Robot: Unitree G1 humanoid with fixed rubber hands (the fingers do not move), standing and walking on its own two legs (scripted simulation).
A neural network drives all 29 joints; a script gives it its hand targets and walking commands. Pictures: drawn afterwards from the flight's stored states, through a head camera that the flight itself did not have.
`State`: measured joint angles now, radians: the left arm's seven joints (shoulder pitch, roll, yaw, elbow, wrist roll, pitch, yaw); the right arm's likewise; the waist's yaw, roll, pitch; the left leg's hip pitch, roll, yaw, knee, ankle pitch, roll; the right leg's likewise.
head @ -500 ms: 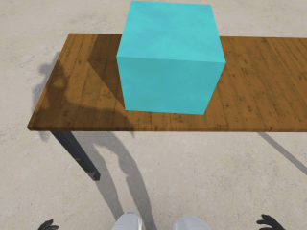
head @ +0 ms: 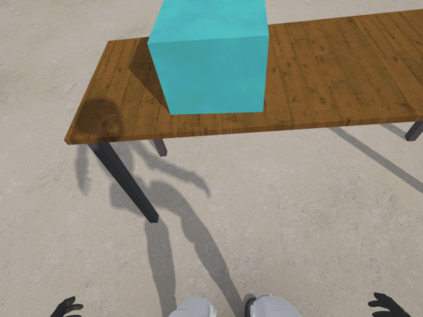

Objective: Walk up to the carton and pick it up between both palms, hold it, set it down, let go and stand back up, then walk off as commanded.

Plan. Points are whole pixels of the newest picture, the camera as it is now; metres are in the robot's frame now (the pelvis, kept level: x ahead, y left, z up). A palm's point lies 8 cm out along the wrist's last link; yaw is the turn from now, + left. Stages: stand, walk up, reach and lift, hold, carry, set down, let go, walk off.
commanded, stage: walk off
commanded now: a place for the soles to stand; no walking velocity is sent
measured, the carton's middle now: (215, 48) +0.78 +0.02 +0.06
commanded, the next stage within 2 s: stand in 1.84 s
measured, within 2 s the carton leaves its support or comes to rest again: neither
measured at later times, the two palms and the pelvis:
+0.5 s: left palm out of the picture -0.07 +0.37 -0.12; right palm out of the picture -0.08 -0.26 -0.08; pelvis -0.15 +0.04 +0.00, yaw +0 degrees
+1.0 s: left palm out of the picture -0.13 +0.35 -0.08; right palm out of the picture -0.18 -0.29 -0.10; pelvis -0.25 +0.03 +0.00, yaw +0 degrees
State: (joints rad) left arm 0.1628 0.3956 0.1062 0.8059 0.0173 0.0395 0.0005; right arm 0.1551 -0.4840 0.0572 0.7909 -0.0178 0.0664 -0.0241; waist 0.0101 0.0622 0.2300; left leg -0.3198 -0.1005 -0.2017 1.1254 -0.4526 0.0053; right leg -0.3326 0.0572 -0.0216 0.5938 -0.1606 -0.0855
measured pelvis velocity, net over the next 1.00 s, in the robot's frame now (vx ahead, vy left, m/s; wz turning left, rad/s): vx -0.25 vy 0.03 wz -0.01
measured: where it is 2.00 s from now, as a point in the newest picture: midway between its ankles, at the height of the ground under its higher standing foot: outside the picture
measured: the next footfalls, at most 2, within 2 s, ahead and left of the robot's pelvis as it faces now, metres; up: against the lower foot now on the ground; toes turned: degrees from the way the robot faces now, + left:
left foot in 0.20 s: -0.04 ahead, +0.12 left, +0.00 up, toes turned -6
right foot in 0.66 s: -0.14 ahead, -0.08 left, +0.00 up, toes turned +6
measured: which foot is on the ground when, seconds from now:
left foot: up 0.00-0.18, down 0.20-0.70, up 0.72-0.96, down 0.98-1.00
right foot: down 0.00-0.24, up 0.26-0.64, down 0.66-1.00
